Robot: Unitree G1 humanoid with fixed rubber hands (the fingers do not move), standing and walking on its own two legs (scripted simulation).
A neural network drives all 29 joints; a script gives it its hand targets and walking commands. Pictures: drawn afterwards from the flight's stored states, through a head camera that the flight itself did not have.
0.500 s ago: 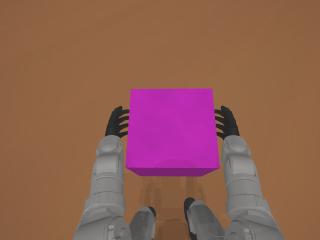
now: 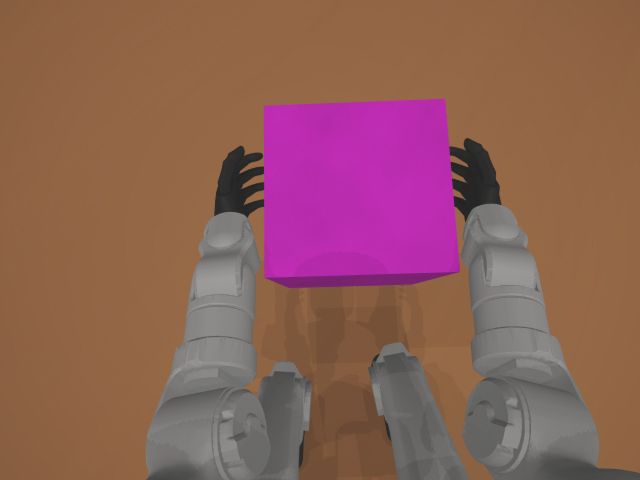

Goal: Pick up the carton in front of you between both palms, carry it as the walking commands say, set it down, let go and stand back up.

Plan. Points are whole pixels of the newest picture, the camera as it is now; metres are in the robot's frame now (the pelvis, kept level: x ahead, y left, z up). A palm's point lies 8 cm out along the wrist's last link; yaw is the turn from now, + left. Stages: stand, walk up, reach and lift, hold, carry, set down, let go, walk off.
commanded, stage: set down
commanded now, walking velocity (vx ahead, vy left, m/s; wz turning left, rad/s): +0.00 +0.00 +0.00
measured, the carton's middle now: (351, 211) +0.46 -0.05 -0.17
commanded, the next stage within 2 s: none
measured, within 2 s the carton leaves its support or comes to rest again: rests again in 1.28 s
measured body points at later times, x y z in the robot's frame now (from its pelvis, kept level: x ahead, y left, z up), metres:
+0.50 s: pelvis -0.04 -0.02 -0.12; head +0.29 -0.05 +0.19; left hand +0.51 +0.08 -0.25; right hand +0.47 -0.22 -0.25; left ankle +0.05 +0.12 -0.57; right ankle +0.08 -0.13 -0.57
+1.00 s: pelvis -0.03 -0.01 -0.21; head +0.35 -0.02 +0.03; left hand +0.54 +0.07 -0.39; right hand +0.50 -0.23 -0.38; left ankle +0.05 +0.12 -0.57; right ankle +0.08 -0.13 -0.57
